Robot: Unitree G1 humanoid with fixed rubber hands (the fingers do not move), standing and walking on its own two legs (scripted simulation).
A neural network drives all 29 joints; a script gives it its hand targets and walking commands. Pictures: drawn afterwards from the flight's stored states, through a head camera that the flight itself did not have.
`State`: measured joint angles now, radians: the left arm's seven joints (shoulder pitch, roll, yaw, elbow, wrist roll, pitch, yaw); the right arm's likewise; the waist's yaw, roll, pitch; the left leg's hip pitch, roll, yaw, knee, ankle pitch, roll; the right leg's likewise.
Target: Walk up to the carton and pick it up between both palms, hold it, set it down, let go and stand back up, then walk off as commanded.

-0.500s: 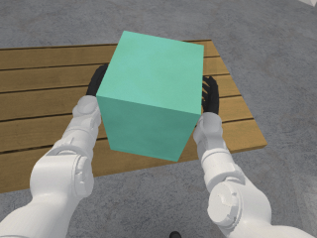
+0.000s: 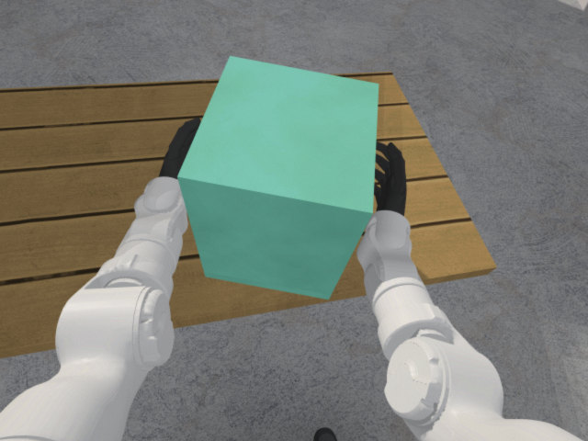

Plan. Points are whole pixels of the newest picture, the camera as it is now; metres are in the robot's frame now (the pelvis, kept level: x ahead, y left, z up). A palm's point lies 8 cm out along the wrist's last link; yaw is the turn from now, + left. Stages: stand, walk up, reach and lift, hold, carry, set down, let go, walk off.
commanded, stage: reach and lift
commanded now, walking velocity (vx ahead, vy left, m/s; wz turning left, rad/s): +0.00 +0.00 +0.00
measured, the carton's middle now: (283, 189) +0.45 -0.01 +0.04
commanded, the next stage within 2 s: none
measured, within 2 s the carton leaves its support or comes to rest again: leaves its support in 0.26 s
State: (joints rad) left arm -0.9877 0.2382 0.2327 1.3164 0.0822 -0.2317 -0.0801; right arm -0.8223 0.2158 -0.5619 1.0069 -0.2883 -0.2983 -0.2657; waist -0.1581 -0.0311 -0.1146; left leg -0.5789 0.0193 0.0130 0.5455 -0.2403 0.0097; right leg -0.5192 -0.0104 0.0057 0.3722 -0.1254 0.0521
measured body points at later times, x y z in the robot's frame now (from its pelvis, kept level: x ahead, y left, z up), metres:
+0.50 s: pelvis -0.01 +0.00 +0.00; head +0.07 +0.03 +0.44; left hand +0.47 +0.12 +0.07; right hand +0.39 -0.17 +0.07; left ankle +0.00 +0.09 -0.73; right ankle +0.02 -0.16 -0.73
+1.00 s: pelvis -0.01 -0.01 +0.00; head +0.07 +0.03 +0.44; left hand +0.47 +0.11 +0.07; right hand +0.39 -0.18 +0.07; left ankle +0.00 +0.09 -0.73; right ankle +0.02 -0.16 -0.73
